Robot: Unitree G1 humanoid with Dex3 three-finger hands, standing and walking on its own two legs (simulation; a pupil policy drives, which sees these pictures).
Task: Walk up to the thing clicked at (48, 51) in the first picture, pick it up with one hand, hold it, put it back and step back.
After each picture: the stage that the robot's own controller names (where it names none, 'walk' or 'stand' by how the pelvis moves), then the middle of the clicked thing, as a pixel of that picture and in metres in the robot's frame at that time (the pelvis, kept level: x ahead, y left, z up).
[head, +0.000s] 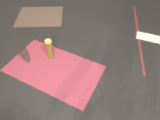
stand; (49, 49) +1.25 +0.32 -0.65
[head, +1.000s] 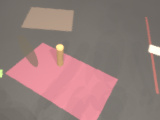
walk; (60, 55) +1.14 +0.12 -0.63
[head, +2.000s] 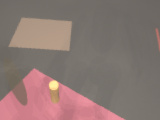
walk; (54, 92) +0.66 +0.17 -0.63
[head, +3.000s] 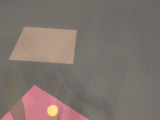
stand; (54, 116) +0.47 +0.17 -0.63
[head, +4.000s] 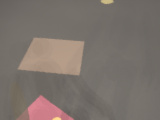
stand; out of the picture +0.44 +0.17 -0.66
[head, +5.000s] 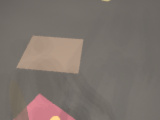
stand; out of the picture +0.44 +0.18 -0.66
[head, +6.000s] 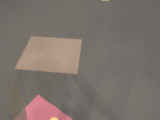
stand; out of the picture +0.43 +0.19 -0.66
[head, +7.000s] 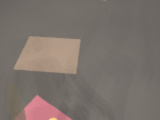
stand; out of the picture +0.42 +0.19 -0.66
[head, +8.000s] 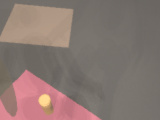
go down; (46, 105) +0.44 +0.19 -0.59
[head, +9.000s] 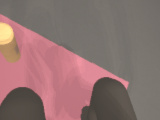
go down; (8, 46) +0.50 +0.23 -0.24
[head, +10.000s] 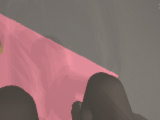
close in; out of the picture +0.49 +0.25 -0.22
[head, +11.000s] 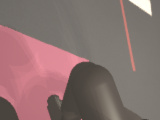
close; out of the picture +0.48 +0.29 -0.17
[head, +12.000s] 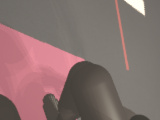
lift; out of the picture +0.46 +0.29 -0.17
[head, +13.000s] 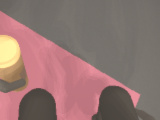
lift; (11, 69) +0.36 +0.22 -0.03
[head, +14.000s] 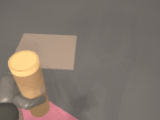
hold; (33, 88) +0.32 +0.15 +0.08
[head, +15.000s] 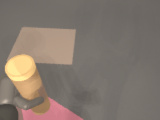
hold; (32, 89) +0.32 +0.16 +0.05
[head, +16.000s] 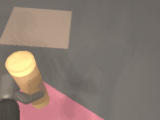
crouch; (32, 84) +0.35 +0.16 +0.00
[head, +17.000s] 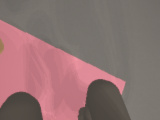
lower; out of the picture +0.49 +0.23 -0.04
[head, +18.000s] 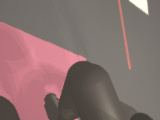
lower; out of the picture +0.45 +0.29 -0.17
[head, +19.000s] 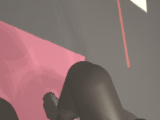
lower; out of the picture +0.46 +0.31 -0.17
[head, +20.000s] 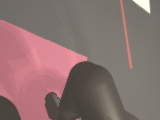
lower; out of the picture +0.46 +0.30 -0.17
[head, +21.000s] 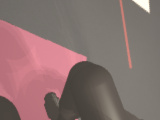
lower; out of the picture +0.46 +0.30 -0.17
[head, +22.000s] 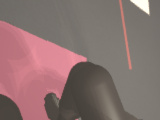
draw back; out of the picture +0.46 +0.29 -0.18
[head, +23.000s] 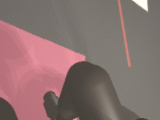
rise; out of the picture +0.45 +0.29 -0.18
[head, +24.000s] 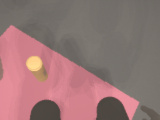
walk; (38, 70) +0.48 +0.20 -0.38
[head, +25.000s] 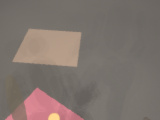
stand; out of the picture +0.43 +0.17 -0.60
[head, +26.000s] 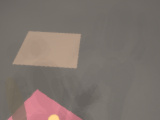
stand; out of the picture +0.43 +0.17 -0.60
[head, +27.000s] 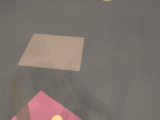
stand; out of the picture +0.44 +0.16 -0.64
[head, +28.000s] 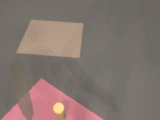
walk; (60, 113) +0.45 +0.15 -0.64
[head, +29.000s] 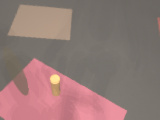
walk; (55, 86) +0.64 +0.14 -0.65
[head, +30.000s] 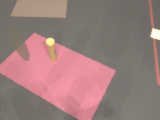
walk; (51, 50) +0.99 +0.27 -0.62
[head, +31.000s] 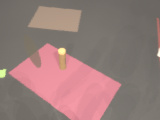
stand; (62, 59) +1.06 +0.16 -0.64
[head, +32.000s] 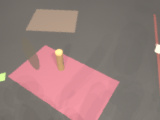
stand; (60, 60) +1.08 +0.19 -0.66
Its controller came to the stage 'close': yes
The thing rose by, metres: 0.69
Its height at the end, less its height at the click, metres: +0.00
